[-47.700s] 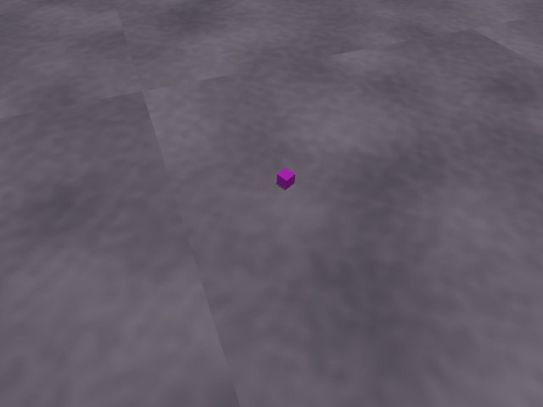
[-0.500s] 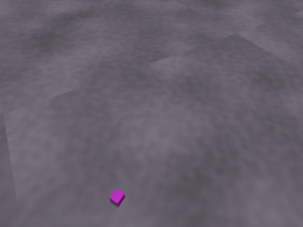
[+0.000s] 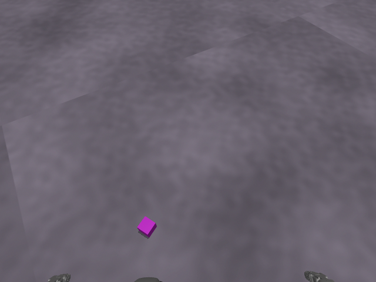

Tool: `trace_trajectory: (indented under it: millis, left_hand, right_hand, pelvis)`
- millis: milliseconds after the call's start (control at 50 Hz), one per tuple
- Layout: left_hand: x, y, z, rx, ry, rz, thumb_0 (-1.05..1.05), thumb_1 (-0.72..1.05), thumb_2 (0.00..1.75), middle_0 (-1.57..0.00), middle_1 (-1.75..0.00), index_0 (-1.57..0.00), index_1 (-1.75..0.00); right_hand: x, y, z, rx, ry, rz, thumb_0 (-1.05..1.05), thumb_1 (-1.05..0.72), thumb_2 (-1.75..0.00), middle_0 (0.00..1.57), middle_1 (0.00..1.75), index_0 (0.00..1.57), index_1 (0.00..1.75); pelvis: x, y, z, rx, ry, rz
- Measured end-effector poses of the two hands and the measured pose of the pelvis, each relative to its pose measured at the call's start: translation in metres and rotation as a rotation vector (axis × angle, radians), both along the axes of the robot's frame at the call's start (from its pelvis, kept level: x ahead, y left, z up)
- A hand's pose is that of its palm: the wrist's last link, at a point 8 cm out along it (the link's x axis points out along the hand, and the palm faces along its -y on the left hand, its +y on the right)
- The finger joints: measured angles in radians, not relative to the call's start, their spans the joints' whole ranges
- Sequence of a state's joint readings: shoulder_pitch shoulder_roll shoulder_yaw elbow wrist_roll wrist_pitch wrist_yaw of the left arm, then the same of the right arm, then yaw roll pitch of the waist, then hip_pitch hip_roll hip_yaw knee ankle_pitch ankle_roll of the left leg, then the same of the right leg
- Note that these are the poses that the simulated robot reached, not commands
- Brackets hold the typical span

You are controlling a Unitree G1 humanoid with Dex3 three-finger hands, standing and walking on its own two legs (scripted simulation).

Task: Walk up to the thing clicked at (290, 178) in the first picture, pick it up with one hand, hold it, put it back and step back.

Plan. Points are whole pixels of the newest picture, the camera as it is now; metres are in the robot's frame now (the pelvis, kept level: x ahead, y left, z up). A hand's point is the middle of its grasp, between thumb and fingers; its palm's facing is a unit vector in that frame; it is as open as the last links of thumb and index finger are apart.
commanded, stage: step back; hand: left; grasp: from above
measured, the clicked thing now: (147, 226) +0.41 +0.20 -0.74
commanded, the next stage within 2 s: none
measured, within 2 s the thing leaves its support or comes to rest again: neither
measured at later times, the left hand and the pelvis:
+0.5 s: hand out of the picture +0.03 +0.30 -0.18, palm faces -0.09 -0.92 -0.37, open 7.4 cm; pelvis -0.09 +0.04 -0.02, yaw -3 degrees
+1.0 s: hand out of the picture -0.08 +0.31 -0.17, palm faces -0.01 -0.93 -0.38, open 7.4 cm; pelvis -0.23 +0.05 -0.02, yaw +0 degrees
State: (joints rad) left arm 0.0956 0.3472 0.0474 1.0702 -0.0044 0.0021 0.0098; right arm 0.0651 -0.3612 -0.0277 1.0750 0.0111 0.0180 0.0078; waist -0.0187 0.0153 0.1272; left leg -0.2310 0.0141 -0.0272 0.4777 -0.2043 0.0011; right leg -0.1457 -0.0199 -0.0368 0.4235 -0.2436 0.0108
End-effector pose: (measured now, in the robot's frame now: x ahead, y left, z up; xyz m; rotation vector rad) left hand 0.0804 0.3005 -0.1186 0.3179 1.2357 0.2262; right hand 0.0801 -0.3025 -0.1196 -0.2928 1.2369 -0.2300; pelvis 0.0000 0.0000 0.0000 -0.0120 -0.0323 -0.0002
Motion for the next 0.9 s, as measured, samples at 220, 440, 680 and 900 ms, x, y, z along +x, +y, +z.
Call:
trace_trajectory:
  millis: [220,440,680,900]
  left_hand:
    - [0.02,0.044,-0.02,0.017,-0.102,-0.053,0.0,0.9,0.9,-0.21,-0.3,-0.21,-0.3]
    - [-0.028,0.045,-0.019,0.006,-0.045,-0.092,0.0,0.9,0.9,-0.2,-0.3,-0.2,-0.3]
    - [-0.122,0.024,-0.006,0.037,-0.021,-0.108,0.0,0.9,0.9,-0.2,-0.3,-0.21,-0.3]
    - [-0.154,0.039,0.012,0.056,-0.14,-0.094,0.0,0.9,0.9,-0.21,-0.3,-0.21,-0.3]
  right_hand:
    - [-0.038,0.009,0.0,-0.093,0.003,0.008,0.0,-0.9,-0.9,0.2,0.3,0.2,0.3]
    - [-0.089,0.037,0.009,-0.081,0.001,0.008,0.01,-0.9,-0.9,0.2,0.3,0.2,0.3]
    - [-0.138,0.015,-0.016,-0.024,-0.084,-0.022,0.01,-0.9,-0.9,0.2,0.3,0.2,0.3]
    - [-0.217,0.016,-0.006,-0.072,0.027,0.021,0.01,-0.9,-0.9,0.2,0.3,0.2,0.3]
  pelvis:
    - [-0.035,0.036,-0.024,-0.001,0.0,0.013]
    - [-0.076,0.043,-0.012,-0.009,0.013,-0.032]
    - [-0.14,0.025,-0.022,0.003,-0.028,-0.066]
    - [-0.197,0.039,-0.014,0.015,0.014,-0.013]
